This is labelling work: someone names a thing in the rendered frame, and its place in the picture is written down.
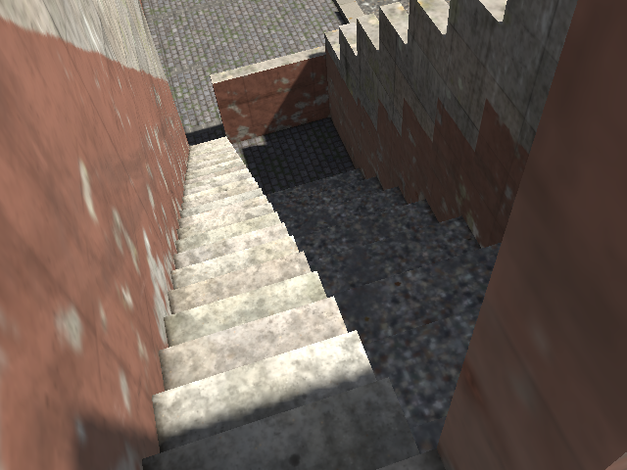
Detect stairs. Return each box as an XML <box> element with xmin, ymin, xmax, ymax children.
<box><xmin>142</xmin><ymin>136</ymin><xmax>420</xmax><ymax>470</ymax></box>

